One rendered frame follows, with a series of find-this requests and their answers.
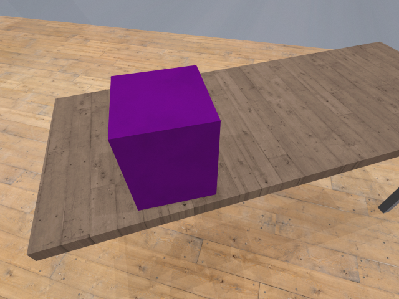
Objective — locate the table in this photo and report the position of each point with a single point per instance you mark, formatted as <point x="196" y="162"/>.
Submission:
<point x="284" y="123"/>

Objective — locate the carton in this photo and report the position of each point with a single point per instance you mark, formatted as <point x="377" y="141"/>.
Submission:
<point x="164" y="132"/>

